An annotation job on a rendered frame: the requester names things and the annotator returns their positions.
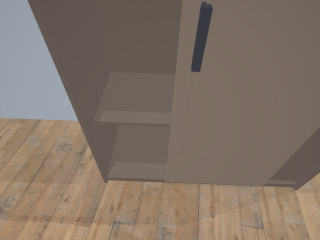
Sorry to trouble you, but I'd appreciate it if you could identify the handle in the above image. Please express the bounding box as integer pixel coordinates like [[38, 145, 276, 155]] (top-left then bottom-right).
[[191, 1, 213, 72]]

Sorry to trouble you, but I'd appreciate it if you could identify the wardrobe door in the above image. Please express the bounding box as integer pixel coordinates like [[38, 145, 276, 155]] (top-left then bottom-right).
[[165, 0, 320, 186], [269, 127, 320, 181]]

